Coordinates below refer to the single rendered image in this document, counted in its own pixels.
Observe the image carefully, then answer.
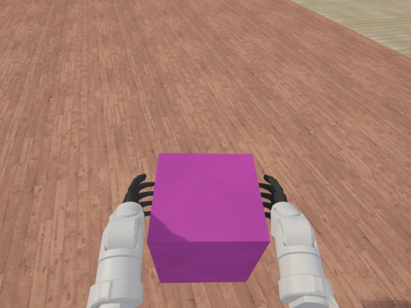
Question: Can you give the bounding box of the carton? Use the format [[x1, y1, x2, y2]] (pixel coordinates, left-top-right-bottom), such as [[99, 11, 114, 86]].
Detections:
[[147, 153, 270, 283]]

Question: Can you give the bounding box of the robot right hand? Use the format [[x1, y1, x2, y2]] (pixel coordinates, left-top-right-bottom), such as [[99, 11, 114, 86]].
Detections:
[[259, 175, 288, 219]]

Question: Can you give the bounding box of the right robot forearm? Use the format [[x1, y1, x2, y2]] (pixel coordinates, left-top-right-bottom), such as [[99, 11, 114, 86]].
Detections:
[[270, 201, 339, 308]]

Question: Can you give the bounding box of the robot left hand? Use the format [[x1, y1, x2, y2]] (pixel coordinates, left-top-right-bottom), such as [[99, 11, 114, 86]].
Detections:
[[123, 174, 155, 216]]

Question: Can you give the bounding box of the left robot forearm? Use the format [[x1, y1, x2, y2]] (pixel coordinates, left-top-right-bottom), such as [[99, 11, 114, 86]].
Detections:
[[87, 201, 145, 308]]

